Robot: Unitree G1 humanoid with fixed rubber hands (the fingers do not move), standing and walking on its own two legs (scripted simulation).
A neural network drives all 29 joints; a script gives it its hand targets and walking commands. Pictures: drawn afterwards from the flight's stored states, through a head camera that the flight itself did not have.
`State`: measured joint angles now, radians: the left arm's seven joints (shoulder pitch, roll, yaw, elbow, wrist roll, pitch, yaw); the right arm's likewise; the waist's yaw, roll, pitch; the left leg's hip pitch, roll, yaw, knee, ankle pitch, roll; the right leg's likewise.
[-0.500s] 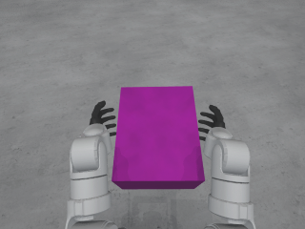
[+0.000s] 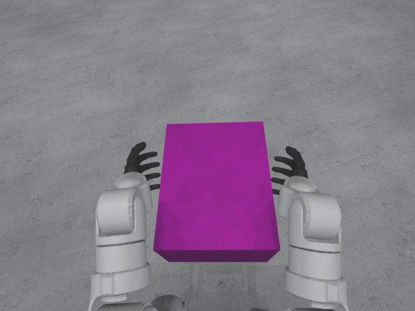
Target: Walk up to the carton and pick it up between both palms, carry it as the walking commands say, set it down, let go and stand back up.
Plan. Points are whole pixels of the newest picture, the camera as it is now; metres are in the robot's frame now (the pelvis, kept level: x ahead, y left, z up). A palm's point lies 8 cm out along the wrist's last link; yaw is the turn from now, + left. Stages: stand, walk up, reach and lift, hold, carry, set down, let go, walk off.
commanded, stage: carry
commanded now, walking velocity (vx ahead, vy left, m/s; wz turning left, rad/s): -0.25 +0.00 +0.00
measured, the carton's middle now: (215, 191) +0.34 -0.03 -0.01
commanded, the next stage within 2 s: none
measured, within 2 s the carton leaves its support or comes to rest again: neither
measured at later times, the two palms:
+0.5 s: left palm (71, 310) +0.13 +0.18 +0.09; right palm (283, 285) +0.14 -0.10 +0.09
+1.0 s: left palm out of the picture -0.09 +0.19 +0.06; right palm out of the picture -0.07 -0.09 +0.07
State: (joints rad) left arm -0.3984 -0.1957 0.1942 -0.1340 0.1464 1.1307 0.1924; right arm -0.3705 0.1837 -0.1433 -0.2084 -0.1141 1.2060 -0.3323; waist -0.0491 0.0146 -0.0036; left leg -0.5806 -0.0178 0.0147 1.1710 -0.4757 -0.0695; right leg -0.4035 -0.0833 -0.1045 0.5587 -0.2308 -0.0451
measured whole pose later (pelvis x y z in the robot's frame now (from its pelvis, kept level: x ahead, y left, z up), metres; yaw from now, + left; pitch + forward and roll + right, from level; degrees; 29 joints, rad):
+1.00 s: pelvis -0.37 +0.03 -0.01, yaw +1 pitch +3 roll -1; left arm -0.32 -0.17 0.16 -0.13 0.12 1.19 0.24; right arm -0.36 0.18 -0.13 -0.10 -0.13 1.23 -0.30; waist 0.01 -0.02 -0.03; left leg -0.33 0.04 0.05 0.59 -0.31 0.01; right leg -0.60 -0.04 -0.05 0.86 -0.42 0.03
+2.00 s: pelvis -0.78 +0.02 -0.01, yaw +0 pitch +4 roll -2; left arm -0.39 -0.19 0.17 -0.12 0.13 1.18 0.27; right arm -0.38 0.19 -0.18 -0.11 -0.19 1.19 -0.22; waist 0.03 0.02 -0.08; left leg -0.48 0.07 0.04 0.50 -0.09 0.01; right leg -0.32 0.00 -0.06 0.70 -0.47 0.05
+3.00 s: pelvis -1.21 +0.02 +0.00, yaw +0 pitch +2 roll +2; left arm -0.38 -0.19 0.18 -0.11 0.17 1.16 0.17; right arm -0.35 0.18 -0.13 -0.20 -0.08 1.23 -0.37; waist -0.07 0.02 -0.02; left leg -0.53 0.00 0.03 1.09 -0.48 -0.08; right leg -0.40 -0.07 -0.04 0.57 -0.21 -0.01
